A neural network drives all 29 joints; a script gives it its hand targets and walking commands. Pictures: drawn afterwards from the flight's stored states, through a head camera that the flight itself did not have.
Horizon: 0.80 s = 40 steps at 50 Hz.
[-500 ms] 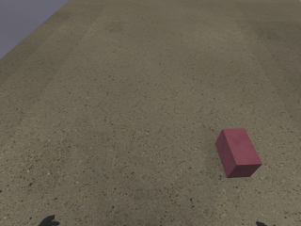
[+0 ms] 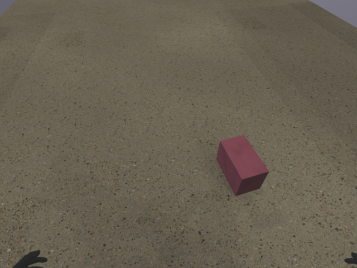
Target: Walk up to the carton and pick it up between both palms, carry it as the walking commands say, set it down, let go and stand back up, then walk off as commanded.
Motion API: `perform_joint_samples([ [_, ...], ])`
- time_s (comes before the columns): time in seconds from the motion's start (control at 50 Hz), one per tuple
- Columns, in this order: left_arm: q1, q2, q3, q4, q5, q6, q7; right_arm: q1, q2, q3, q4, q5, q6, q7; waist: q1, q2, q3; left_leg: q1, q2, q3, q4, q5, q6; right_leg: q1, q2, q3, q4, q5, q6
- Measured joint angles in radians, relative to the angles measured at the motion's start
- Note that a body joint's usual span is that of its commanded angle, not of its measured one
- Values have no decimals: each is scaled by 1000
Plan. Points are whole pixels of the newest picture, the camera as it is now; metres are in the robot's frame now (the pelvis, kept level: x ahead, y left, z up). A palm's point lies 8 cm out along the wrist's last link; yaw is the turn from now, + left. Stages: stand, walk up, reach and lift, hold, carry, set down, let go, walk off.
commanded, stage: walk up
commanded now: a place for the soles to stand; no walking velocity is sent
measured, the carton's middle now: (239, 164) +0.81 -0.34 -0.66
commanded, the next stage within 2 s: none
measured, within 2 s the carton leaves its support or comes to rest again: neither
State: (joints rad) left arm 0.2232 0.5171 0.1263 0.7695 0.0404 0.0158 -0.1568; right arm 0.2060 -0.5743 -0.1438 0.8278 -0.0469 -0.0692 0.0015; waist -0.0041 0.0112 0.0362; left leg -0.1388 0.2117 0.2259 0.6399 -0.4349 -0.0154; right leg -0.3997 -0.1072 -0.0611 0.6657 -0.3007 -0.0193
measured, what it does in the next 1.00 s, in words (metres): walks ahead, turning right: left foot, then right foot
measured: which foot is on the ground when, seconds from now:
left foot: down 0.00-0.00, up 0.02-0.22, down 0.24-0.56, up 0.58-0.82, down 0.84-1.00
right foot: down 0.00-0.24, up 0.26-0.52, down 0.54-0.84, up 0.86-1.00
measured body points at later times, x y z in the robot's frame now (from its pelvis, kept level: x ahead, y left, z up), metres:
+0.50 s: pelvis +0.16 -0.06 +0.01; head +0.18 -0.06 +0.46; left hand +0.42 +0.19 -0.06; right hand +0.07 -0.43 -0.05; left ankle +0.13 +0.08 -0.72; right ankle +0.21 -0.22 -0.70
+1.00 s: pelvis +0.31 -0.14 +0.00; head +0.33 -0.13 +0.45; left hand +0.54 +0.12 -0.10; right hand +0.23 -0.49 -0.06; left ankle +0.40 -0.03 -0.72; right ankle +0.29 -0.26 -0.68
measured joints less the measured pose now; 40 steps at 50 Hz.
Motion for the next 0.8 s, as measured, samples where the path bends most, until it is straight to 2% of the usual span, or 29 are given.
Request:
perform_joint_samples([
  [0.02,6,6,5,-13,1,-10,10,4,-2,3,-7,5,7,2,4,2,2,-50,4,-42,127,-57,22,-18,18,4,27,47,6],
  [0.06,26,-7,0,-30,-12,-23,33,0,8,20,-18,23,18,6,12,14,11,-158,-46,-156,360,-92,38,-31,50,14,77,25,9],
  [0.1,53,-31,-13,-39,-21,-26,53,4,28,41,-33,31,12,11,23,26,13,-226,-86,-191,435,-75,40,-2,79,26,53,5,1],
  [0.18,98,-52,-33,-65,-16,-29,64,48,75,64,-56,34,-7,21,48,16,-5,-267,-142,-172,252,-84,34,49,111,62,-2,2,-14],
  [0.22,116,-48,-39,-81,-18,-28,65,77,92,66,-66,29,-18,21,51,0,-12,-245,-168,-151,117,-6,37,66,118,82,6,-21,-19],
  [0.26,130,-42,-39,-92,-24,-24,68,113,94,64,-83,14,-37,12,43,-21,-21,-213,-189,-143,47,106,45,44,134,128,102,-120,-36],
  [0.3,122,-47,-43,-83,-22,-23,78,145,92,59,-87,14,-49,1,15,-37,-32,-192,-181,-125,58,103,40,-22,164,174,282,-134,-30],
  [0.36,90,-43,-44,-76,-21,-36,75,180,85,52,-83,19,-55,-1,-26,-63,-31,-113,-169,-99,-10,77,30,-93,134,158,381,-45,-3],
  [0.42,45,-42,-33,-85,-24,-42,59,213,65,43,-98,9,-60,5,-54,-65,-18,-46,-148,-75,-78,80,12,-120,79,113,282,-28,10],
  [0.46,5,-44,-29,-97,-24,-44,50,232,49,38,-109,7,-59,8,-70,-54,-1,-18,-128,-62,-93,66,-1,-113,58,79,167,-34,1],
  [0.52,-50,-44,-27,-115,-25,-49,45,253,28,35,-119,14,-45,10,-90,-27,20,2,-85,-54,-58,13,-24,-57,70,28,-6,13,-25],
  [0.54,-63,-38,-26,-123,-25,-55,49,261,26,36,-123,17,-39,9,-93,-21,27,-8,-67,-58,-3,-15,-17,-26,85,19,-55,46,-32],
  [0.56,-74,-31,-22,-134,-24,-60,57,262,34,40,-125,23,-33,7,-91,-19,40,-48,-48,-75,105,-10,3,-21,99,17,-52,107,-30],
  [0.58,-76,-26,-19,-145,-28,-65,67,255,44,48,-125,32,-27,5,-84,-22,51,-104,-55,-118,241,1,18,-25,108,20,-21,109,-25],
  [0.62,-57,-32,-19,-156,-42,-67,86,230,61,65,-128,42,-17,1,-68,-22,62,-206,-86,-188,457,-2,34,-7,120,32,4,66,-22],
  [0.64,-39,-38,-22,-156,-46,-67,94,218,68,72,-132,41,-16,0,-59,-18,60,-244,-94,-201,495,-1,37,8,125,39,0,49,-22],
  [0.72,37,-58,-36,-151,-38,-69,104,189,89,83,-145,29,-23,13,-14,-4,40,-328,-100,-199,339,-6,30,54,139,63,-18,15,-24],
  [0.8,103,-52,-47,-151,-31,-66,94,171,106,81,-144,24,-33,20,28,-16,31,-317,-136,-164,119,94,35,86,137,91,15,-44,-20],
])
